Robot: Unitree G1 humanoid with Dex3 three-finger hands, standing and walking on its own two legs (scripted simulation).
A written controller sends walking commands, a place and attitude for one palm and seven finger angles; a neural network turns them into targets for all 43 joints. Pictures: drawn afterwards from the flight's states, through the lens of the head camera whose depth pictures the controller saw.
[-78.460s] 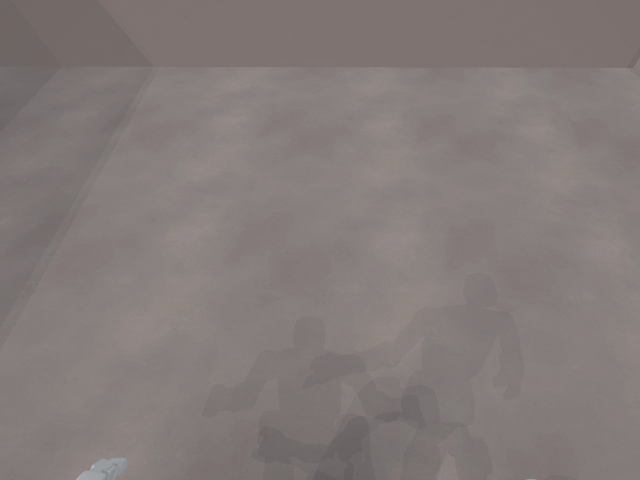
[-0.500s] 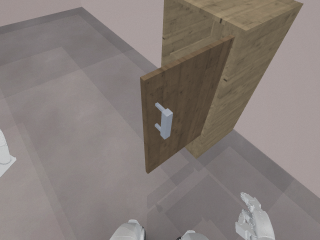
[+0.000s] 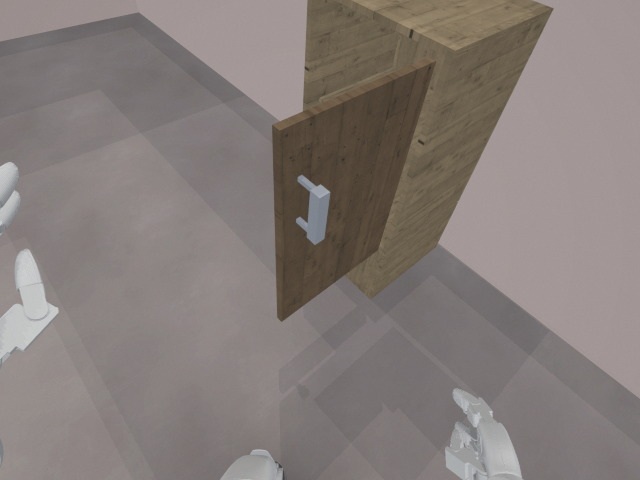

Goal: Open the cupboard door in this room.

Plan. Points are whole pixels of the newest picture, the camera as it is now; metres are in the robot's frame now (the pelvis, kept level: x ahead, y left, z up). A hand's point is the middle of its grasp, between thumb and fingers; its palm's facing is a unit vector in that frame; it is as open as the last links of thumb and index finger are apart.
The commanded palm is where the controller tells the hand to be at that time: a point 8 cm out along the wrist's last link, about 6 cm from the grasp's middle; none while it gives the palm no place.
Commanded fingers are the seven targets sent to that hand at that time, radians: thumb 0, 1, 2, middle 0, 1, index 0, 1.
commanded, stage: stop stepping back and stand still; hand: left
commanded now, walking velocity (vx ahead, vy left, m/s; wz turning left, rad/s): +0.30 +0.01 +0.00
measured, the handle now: (309, 209) +0.55 +0.08 -0.03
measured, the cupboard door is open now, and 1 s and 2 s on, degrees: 91 91 91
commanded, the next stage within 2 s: let the arm hang, fingers relaxed in 1.14 s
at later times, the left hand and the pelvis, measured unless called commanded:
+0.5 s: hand (11, 383) +0.15 +0.26 +0.17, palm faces +0.46 -0.78 -0.43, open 7.4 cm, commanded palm +0.08 +0.29 +0.19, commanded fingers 0.00 0.90 0.90 -0.20 -0.30 -0.20 -0.30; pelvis -0.05 -0.01 +0.01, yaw +1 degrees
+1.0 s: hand out of the picture +0.13 +0.29 +0.16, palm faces +0.41 -0.79 -0.46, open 7.4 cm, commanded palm +0.07 +0.33 +0.19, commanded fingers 0.00 0.90 0.90 -0.20 -0.30 -0.20 -0.30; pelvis -0.07 +0.03 +0.02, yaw +0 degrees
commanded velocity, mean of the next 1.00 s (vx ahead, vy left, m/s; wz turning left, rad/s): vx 0.07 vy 0.01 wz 0.00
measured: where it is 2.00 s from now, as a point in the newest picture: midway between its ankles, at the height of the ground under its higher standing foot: outside the picture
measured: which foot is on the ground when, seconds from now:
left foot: up 0.00-0.00, down 0.02-0.22, up 0.24-0.44, down 0.46-1.00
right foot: down 0.00-1.00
